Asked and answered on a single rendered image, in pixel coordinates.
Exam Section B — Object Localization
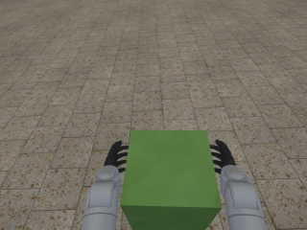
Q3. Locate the robot left hand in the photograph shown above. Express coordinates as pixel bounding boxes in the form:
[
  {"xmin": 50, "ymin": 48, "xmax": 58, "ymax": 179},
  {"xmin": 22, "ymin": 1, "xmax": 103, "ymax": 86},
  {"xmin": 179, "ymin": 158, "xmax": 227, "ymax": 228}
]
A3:
[{"xmin": 104, "ymin": 140, "xmax": 129, "ymax": 173}]

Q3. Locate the robot right hand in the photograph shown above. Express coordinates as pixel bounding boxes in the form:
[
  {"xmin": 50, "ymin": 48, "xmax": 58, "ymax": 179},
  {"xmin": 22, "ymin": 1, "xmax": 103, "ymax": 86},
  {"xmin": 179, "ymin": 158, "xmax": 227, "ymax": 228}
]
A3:
[{"xmin": 209, "ymin": 140, "xmax": 236, "ymax": 174}]

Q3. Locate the left robot forearm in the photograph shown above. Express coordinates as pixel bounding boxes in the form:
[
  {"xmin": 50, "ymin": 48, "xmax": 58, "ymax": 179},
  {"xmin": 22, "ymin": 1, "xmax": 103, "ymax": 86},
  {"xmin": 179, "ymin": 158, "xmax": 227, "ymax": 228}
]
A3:
[{"xmin": 82, "ymin": 165, "xmax": 121, "ymax": 230}]

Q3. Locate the right robot forearm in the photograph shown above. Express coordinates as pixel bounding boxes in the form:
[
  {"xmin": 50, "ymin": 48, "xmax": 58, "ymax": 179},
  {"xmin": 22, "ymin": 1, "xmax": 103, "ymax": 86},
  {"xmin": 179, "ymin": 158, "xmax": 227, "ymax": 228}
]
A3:
[{"xmin": 220, "ymin": 165, "xmax": 267, "ymax": 230}]

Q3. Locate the carton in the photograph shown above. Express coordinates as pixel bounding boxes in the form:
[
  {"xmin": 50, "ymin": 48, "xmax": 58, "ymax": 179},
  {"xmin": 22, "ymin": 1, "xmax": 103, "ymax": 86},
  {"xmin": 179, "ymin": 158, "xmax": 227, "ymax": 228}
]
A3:
[{"xmin": 120, "ymin": 129, "xmax": 223, "ymax": 230}]

